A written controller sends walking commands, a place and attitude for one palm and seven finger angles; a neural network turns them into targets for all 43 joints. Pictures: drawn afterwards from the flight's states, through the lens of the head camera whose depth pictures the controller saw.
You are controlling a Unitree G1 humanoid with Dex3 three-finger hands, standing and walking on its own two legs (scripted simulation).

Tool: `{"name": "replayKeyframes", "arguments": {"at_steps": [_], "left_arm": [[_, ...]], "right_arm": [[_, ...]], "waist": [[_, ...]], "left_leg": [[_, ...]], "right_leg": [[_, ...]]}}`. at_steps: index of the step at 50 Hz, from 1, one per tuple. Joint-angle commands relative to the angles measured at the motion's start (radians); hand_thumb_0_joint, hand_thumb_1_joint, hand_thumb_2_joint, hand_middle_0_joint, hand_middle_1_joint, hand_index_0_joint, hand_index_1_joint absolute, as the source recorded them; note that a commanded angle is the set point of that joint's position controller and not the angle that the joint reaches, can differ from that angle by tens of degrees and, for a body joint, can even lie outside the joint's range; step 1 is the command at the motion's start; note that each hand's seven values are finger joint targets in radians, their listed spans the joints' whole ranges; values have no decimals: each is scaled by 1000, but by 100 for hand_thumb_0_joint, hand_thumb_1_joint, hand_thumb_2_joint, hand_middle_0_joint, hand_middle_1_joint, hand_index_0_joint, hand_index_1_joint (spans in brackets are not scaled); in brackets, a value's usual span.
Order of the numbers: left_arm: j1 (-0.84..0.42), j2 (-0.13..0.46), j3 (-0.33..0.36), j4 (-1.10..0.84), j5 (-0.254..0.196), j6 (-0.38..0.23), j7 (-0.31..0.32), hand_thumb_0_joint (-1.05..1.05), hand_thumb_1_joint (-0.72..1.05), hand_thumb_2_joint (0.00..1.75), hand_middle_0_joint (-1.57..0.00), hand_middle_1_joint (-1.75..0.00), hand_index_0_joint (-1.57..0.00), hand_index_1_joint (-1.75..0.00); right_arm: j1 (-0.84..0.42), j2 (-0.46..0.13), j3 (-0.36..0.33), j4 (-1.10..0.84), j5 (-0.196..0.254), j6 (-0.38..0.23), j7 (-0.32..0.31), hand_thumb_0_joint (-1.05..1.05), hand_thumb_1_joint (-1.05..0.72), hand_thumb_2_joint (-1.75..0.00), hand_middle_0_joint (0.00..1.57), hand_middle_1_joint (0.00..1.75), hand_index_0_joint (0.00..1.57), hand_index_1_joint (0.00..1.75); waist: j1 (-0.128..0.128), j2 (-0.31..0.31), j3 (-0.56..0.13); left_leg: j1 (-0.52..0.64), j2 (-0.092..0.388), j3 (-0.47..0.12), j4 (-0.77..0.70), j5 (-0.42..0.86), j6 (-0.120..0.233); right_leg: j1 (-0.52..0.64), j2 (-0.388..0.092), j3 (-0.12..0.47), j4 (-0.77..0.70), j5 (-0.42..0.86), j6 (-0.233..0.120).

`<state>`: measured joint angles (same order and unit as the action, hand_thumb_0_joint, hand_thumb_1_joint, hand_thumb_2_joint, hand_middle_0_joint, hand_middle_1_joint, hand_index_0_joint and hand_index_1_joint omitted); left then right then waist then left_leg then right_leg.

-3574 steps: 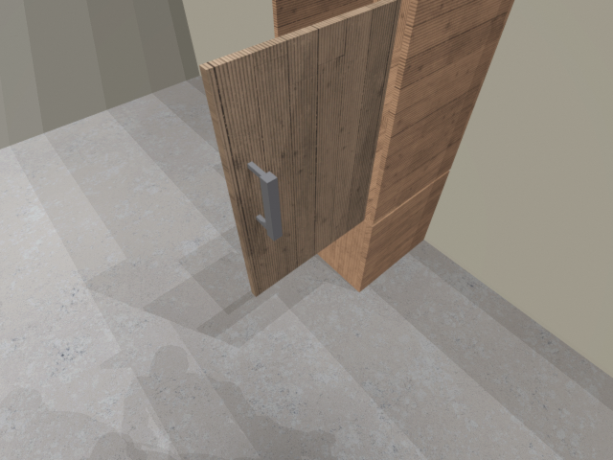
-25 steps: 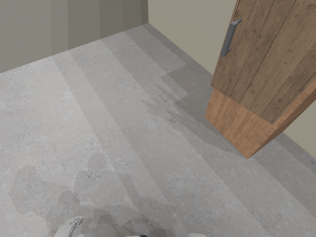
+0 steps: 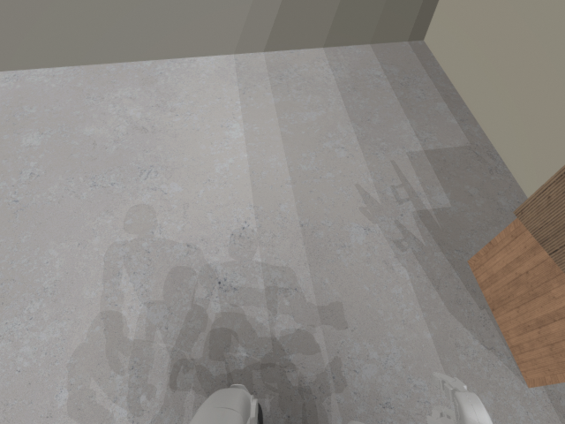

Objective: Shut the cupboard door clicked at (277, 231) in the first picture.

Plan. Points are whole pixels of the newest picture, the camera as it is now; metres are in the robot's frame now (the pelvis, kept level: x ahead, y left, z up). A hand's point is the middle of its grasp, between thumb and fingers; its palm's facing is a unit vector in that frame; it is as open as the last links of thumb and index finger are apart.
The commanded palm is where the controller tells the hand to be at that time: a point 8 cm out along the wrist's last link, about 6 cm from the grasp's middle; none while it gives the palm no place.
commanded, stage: walk to a spot facing it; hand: left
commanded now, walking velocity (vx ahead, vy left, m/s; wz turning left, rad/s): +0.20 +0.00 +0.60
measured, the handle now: out of the picture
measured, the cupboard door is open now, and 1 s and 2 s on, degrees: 11 11 11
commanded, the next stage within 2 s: turn to face it in 0.52 s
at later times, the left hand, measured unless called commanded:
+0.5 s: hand (178, 397) +0.15 +0.17 -0.13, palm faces +0.29 -0.92 -0.25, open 7.4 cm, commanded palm none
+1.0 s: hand out of the picture +0.11 +0.18 -0.15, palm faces +0.37 -0.91 -0.21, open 7.4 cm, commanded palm none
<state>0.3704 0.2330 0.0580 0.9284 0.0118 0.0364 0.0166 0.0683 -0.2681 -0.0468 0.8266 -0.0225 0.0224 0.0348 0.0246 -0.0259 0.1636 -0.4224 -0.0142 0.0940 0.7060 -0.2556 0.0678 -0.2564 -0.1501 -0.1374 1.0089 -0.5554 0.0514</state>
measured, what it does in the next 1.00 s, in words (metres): walks ahead, turning left: right foot, then left foot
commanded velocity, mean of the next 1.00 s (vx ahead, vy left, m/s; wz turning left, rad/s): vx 0.02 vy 0.00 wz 0.11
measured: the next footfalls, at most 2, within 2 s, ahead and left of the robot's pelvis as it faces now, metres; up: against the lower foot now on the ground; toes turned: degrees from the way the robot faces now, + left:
right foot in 0.30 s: +0.17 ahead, -0.15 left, +0.00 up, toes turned +7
left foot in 0.64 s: +0.14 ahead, +0.11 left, +0.00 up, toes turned +20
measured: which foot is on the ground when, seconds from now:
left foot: down 0.00-0.30, up 0.32-0.62, down 0.64-1.00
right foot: up 0.00-0.28, down 0.30-0.64, up 0.66-0.86, down 0.88-1.00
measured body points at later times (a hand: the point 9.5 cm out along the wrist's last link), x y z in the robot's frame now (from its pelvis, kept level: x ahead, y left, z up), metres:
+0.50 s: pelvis +0.11 -0.04 +0.03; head +0.16 -0.03 +0.47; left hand +0.14 +0.22 -0.11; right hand +0.25 -0.27 -0.12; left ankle +0.05 +0.08 -0.64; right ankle +0.13 -0.16 -0.71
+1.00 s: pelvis +0.17 +0.01 +0.02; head +0.21 +0.01 +0.47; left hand +0.09 +0.23 -0.13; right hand +0.35 -0.17 -0.13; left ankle +0.10 +0.09 -0.70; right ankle +0.22 -0.13 -0.71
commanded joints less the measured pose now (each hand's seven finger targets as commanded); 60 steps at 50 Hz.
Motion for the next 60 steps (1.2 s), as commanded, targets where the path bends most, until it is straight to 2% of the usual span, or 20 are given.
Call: {"name": "replayKeyframes", "arguments": {"at_steps": [1,13,14,15,17,19,22,29,30,31,32,33,35,41,46,50,52,53,55,60], "left_arm": [[-147,116,39,-166,8,-33,7,0,90,90,-20,-30,-20,-30],[-40,103,44,-132,16,-40,-15,0,90,90,-20,-30,-20,-30],[17,161,57,-127,22,-54,-6,0,90,90,-20,-30,-20,-30],[34,249,71,-136,32,-61,5,0,90,90,-20,-30,-20,-30],[-61,205,64,-158,22,-54,19,0,90,90,-20,-30,-20,-30],[-139,137,40,-171,19,-51,22,0,90,90,-20,-30,-20,-30],[-117,138,45,-159,22,-56,23,0,90,90,-20,-30,-20,-30],[-71,191,68,-130,16,-42,16,0,90,90,-20,-30,-20,-30],[-85,187,68,-135,8,-38,12,0,90,90,-20,-30,-20,-30],[-73,132,57,-155,2,-33,7,0,90,90,-20,-30,-20,-30],[-125,62,23,-196,-2,-31,8,0,90,90,-20,-30,-20,-30],[-153,80,22,-195,6,-20,19,0,90,90,-20,-30,-20,-30],[-159,66,20,-128,3,-15,16,0,90,90,-20,-30,-20,-30],[7,31,-3,17,8,-15,-7,0,90,90,-20,-30,-20,-30],[-79,170,28,-11,21,-24,-6,0,90,90,-20,-30,-20,-30],[-110,146,53,-18,11,-13,8,0,90,90,-20,-30,-20,-30],[-114,76,45,-48,-3,-9,-3,0,90,90,-20,-30,-20,-30],[-146,54,38,-64,2,-3,-6,0,90,90,-20,-30,-20,-30],[-204,60,43,-76,10,13,-10,0,90,90,-20,-30,-20,-30],[-252,29,31,-102,10,15,-37,0,90,90,-20,-30,-20,-30]], "right_arm": [[179,-200,-55,-22,-2,-10,-44,0,-90,-90,20,30,20,30],[47,-137,-55,-38,0,-2,-38,0,-90,-90,20,30,20,30],[59,-86,-49,-48,10,-6,-34,0,-90,-90,20,30,20,30],[90,-27,-46,-66,14,-10,-31,0,-90,-90,20,30,20,30],[101,-60,-60,-49,1,3,-30,0,-90,-90,20,30,20,30],[100,-42,-51,-25,-1,11,-14,0,-90,-90,20,30,20,30],[86,-9,-35,-22,5,16,-2,0,-90,-90,20,30,20,30],[109,-22,-28,-29,8,6,-1,0,-90,-90,20,30,20,30],[181,-57,-37,-14,4,1,-1,0,-90,-90,20,30,20,30],[245,-156,-59,-3,-5,-9,-3,0,-90,-90,20,30,20,30],[317,-231,-73,14,-3,-12,-21,0,-90,-90,20,30,20,30],[309,-213,-60,23,-2,-10,-38,0,-90,-90,20,30,20,30],[194,-137,-34,16,-6,-18,-63,0,-90,-90,20,30,20,30],[70,-92,-12,60,6,-13,-68,0,-90,-90,20,30,20,30],[97,-10,-21,39,17,25,-55,0,-90,-90,20,30,20,30],[143,-17,-18,59,27,-11,-69,0,-90,-90,20,30,20,30],[176,-84,-30,73,12,-28,-79,0,-90,-90,20,30,20,30],[182,-105,-38,74,6,-25,-83,0,-90,-90,20,30,20,30],[213,-86,-29,80,-5,-22,-94,0,-90,-90,20,30,20,30],[207,-102,-36,72,-11,-21,-89,0,-90,-90,20,30,20,30]], "waist": [[-120,197,-232],[28,126,-166],[58,-37,-202],[62,-289,-237],[7,-218,-195],[-27,-168,-162],[-20,-159,-184],[-23,-159,-202],[-69,-97,-236],[-96,166,-297],[-133,363,-320],[-125,199,-312],[-82,265,-234],[9,120,-206],[-35,-285,-119],[-44,-194,-220],[-47,108,-281],[-55,254,-224],[-62,192,-138],[-51,219,-150]], "left_leg": [[289,342,-458,-357,121,160],[-48,116,-346,-215,-8,41],[-164,30,-273,-35,-121,-13],[-262,-96,-114,272,-381,-86],[-234,1,-176,569,-327,-87],[-205,46,-149,598,-213,-102],[-156,47,-78,380,-215,-116],[87,2,32,-91,-69,-81],[231,10,13,-208,70,-68],[441,216,-262,-263,399,19],[488,442,-505,-302,827,177],[432,448,-441,-291,687,202],[312,359,-334,-301,569,156],[253,246,-85,-244,333,41],[162,23,0,29,-241,-86],[202,43,-68,-209,-79,-78],[451,232,-175,-305,348,-22],[454,360,-239,-352,534,58],[414,407,-218,-332,708,124],[454,340,-39,-263,775,69]], "right_leg": [[-348,1,158,222,12,15],[113,131,75,-461,311,21],[255,-16,237,-621,267,-17],[290,-312,571,-748,299,-144],[146,-328,530,-730,376,-219],[92,-229,270,-676,531,-183],[179,-195,100,-605,823,-156],[176,-193,-12,-433,896,-101],[95,-176,-49,-317,811,-63],[-144,-64,-80,-103,438,5],[-309,37,-1,70,-156,35],[-290,29,105,117,-124,10],[-266,25,152,99,-9,4],[19,118,74,-434,300,-18],[-92,-94,515,-710,524,-195],[65,-37,445,-522,877,-168],[-126,131,267,-370,603,-61],[-233,178,176,-218,159,-33],[-311,141,174,13,15,-18],[-238,133,74,-154,121,-32]]}}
